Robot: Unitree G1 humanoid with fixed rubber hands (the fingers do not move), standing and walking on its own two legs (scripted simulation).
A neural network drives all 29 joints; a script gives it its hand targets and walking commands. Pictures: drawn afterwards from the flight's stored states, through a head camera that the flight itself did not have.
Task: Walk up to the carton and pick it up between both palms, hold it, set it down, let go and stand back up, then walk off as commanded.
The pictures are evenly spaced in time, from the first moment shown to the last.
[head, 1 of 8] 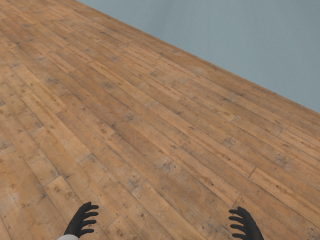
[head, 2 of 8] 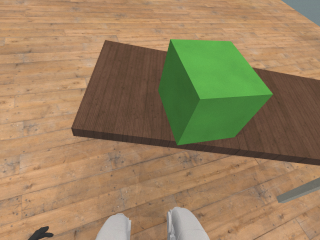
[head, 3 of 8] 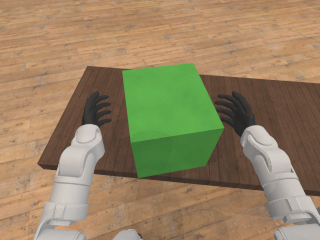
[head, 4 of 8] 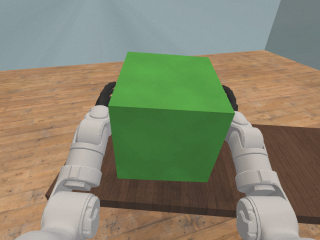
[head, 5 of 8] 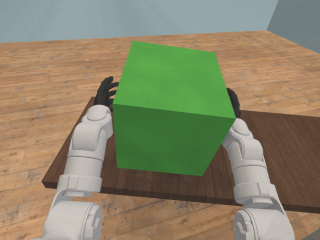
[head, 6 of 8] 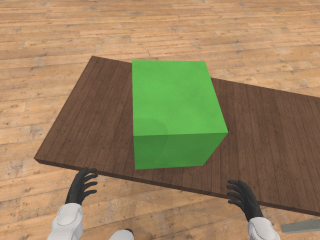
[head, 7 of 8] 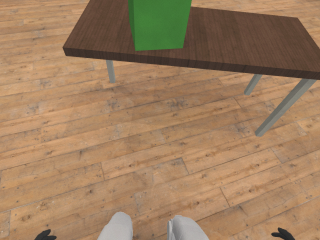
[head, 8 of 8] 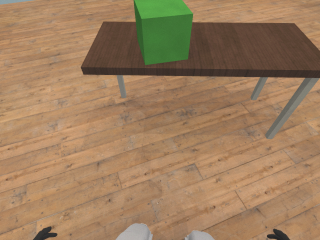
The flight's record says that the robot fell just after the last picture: no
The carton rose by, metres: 0.24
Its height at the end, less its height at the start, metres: +0.00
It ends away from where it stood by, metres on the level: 0.04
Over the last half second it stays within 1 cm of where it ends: yes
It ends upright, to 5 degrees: yes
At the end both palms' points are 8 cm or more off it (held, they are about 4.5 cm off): yes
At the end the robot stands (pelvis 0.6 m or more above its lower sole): yes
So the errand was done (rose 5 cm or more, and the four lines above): yes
